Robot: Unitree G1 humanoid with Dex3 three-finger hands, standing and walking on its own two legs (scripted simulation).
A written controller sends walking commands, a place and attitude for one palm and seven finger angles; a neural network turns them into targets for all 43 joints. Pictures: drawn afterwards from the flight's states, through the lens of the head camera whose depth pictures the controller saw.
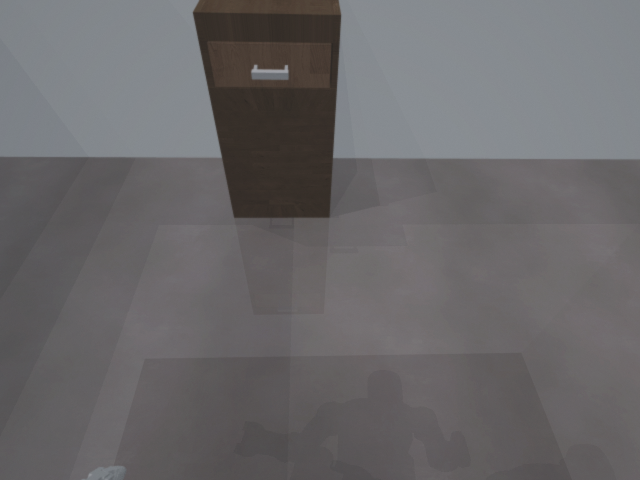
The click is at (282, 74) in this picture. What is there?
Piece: drawer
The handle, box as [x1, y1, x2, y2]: [251, 65, 288, 79]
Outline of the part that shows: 251,71 252,78 255,79 288,79 287,65 285,65 284,70 258,69 257,65 254,65 254,68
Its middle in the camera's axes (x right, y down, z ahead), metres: -0.16 -0.53 +1.22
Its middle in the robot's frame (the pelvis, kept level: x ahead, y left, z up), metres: +1.26 +0.22 -0.08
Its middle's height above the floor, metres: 0.69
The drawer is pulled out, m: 0.00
